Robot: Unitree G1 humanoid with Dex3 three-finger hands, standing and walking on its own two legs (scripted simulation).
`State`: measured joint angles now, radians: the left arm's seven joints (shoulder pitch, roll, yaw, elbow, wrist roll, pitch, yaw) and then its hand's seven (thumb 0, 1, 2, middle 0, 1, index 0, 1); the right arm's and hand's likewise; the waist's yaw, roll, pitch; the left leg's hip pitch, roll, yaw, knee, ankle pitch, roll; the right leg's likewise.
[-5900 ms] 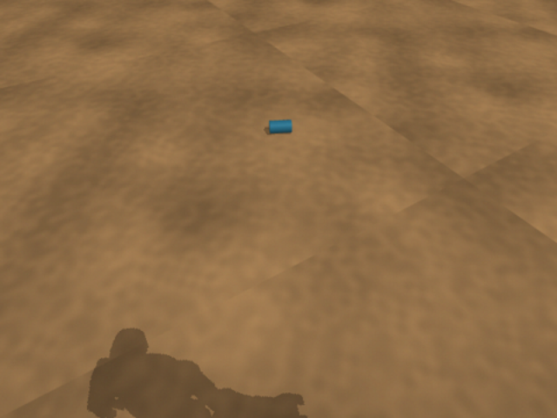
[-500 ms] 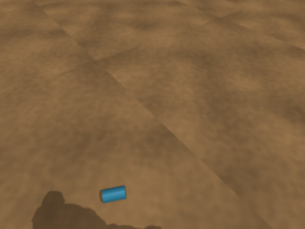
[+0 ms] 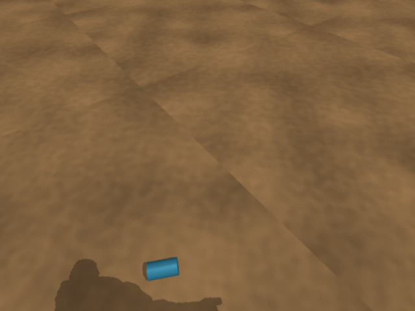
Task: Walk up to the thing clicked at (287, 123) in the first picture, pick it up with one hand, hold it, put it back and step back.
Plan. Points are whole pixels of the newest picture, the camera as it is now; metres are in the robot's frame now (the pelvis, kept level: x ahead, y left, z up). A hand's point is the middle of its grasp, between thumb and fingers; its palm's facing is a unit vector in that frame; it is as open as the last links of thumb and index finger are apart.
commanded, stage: walk up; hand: left
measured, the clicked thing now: (163, 268) +0.47 +0.25 -0.74
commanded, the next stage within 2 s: stand in 0.56 s
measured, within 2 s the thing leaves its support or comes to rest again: neither
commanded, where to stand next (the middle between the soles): +0.06 +0.00 m, yaw +0 degrees
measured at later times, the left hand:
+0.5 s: hand out of the picture +0.09 +0.25 -0.16, palm faces -0.02 -0.94 -0.33, open 7.4 cm
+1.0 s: hand out of the picture +0.08 +0.24 -0.16, palm faces -0.03 -0.94 -0.34, open 7.4 cm
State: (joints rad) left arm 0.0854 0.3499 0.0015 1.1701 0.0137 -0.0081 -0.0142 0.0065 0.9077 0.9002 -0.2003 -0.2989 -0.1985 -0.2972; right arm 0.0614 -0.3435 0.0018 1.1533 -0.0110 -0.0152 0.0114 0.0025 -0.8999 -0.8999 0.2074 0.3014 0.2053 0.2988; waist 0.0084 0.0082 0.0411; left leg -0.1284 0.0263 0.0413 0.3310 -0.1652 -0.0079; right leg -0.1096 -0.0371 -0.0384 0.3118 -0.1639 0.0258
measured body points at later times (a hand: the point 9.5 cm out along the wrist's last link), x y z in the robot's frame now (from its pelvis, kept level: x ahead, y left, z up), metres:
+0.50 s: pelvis +0.01 +0.00 +0.00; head +0.01 -0.01 +0.45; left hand +0.09 +0.29 -0.13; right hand +0.08 -0.31 -0.13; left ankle +0.01 +0.12 -0.75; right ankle +0.00 -0.13 -0.75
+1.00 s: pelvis +0.00 -0.01 +0.00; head +0.01 -0.01 +0.45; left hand +0.08 +0.29 -0.13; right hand +0.08 -0.31 -0.13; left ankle +0.01 +0.12 -0.75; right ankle +0.00 -0.13 -0.75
